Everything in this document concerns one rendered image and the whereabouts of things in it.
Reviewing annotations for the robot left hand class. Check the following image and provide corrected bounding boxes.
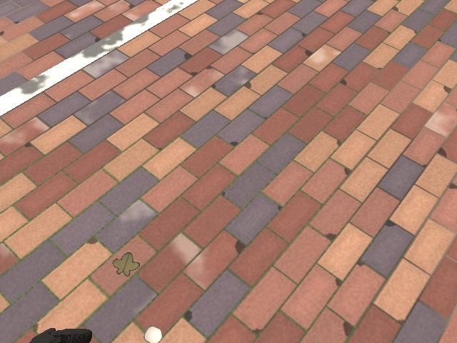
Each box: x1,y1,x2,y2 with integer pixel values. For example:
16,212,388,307
29,328,92,343

